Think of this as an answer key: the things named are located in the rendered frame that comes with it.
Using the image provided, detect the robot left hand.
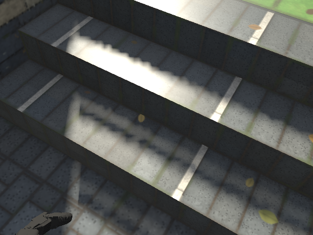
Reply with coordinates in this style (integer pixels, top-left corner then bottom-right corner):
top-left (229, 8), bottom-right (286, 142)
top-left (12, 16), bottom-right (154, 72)
top-left (15, 212), bottom-right (72, 235)

